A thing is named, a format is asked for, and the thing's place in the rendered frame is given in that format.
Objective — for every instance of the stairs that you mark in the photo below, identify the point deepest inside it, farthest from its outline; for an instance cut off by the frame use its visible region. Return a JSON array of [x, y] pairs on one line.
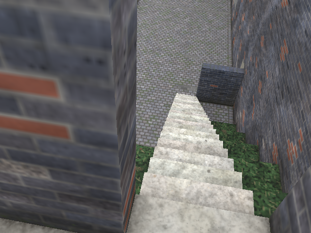
[[190, 164]]

